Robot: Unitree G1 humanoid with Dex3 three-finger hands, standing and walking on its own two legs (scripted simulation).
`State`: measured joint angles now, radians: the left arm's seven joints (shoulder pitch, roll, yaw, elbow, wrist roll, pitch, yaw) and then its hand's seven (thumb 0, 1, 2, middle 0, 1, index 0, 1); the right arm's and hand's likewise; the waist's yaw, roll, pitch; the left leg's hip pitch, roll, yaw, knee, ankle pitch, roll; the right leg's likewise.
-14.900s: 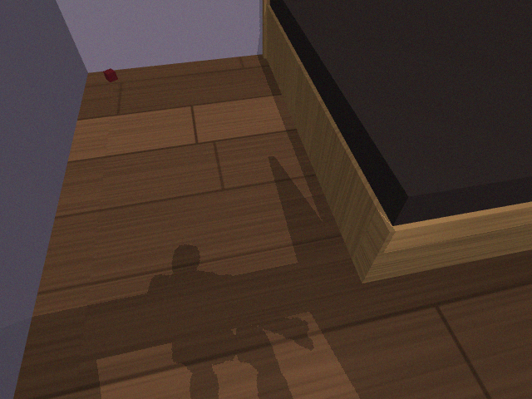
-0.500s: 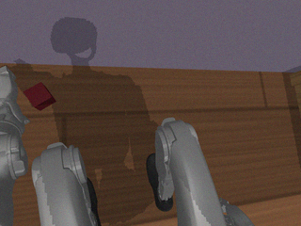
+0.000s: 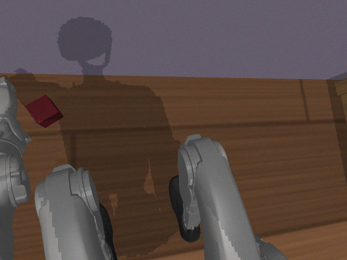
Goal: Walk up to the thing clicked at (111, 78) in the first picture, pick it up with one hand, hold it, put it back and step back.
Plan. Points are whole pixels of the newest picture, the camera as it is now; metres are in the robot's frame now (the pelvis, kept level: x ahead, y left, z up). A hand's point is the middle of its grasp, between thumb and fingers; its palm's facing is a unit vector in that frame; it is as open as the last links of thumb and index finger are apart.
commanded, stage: approach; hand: left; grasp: from above
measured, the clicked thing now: (45, 111) +0.49 +0.24 -0.29
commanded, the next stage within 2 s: rest palm in 0.72 s
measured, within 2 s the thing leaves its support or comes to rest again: neither
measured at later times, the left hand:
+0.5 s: hand (31, 89) +0.51 +0.23 -0.17, palm faces -0.32 -0.19 -0.93, open 14.1 cm
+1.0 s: hand (19, 102) +0.48 +0.26 -0.17, palm faces -0.34 -0.17 -0.93, open 14.3 cm
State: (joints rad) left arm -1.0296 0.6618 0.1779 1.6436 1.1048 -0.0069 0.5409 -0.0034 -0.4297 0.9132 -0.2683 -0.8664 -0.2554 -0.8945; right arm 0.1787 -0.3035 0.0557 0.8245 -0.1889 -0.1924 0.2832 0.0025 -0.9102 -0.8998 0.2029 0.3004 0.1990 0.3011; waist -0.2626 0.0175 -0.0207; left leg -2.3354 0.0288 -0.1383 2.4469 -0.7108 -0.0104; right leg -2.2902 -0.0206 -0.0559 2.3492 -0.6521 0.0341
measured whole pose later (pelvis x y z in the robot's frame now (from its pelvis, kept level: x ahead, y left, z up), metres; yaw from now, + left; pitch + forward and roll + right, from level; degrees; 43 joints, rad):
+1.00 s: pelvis +0.00 +0.00 +0.00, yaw -1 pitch +34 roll -8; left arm -1.15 0.67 0.14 1.74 1.13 0.04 0.61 0.00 -0.59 1.05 -0.10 -0.99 -0.08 -1.02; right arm 0.16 -0.31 0.07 0.82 -0.20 -0.22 0.31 0.00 -0.90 -0.90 0.20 0.30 0.20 0.30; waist -0.31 0.01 -0.05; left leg -2.35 0.03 -0.15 2.46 -0.72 -0.01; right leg -2.30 -0.02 -0.07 2.35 -0.65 0.03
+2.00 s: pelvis +0.00 +0.01 -0.01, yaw -6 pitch +29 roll -13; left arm -1.18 0.89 0.16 1.89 1.14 -0.03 0.70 0.00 -0.39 0.98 -0.18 -1.06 -0.21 -1.05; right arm 0.15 -0.35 0.24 0.75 -0.27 -0.34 0.40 0.00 -0.91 -0.90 0.20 0.30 0.20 0.30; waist -0.42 -0.10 0.17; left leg -2.35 0.03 -0.24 2.54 -0.73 0.00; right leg -2.25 0.01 -0.13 2.36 -0.64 0.06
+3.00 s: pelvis -0.01 +0.01 +0.00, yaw -7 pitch +28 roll -15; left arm -1.19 0.95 0.15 1.88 1.09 0.01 0.72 0.00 0.05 0.63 -0.52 -0.74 -0.56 -0.71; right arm 0.16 -0.37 0.29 0.69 -0.26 -0.35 0.39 0.00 -0.90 -0.90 0.20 0.30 0.20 0.30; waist -0.45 -0.13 0.23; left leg -2.32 0.03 -0.26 2.52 -0.72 0.01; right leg -2.21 0.02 -0.16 2.31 -0.62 0.07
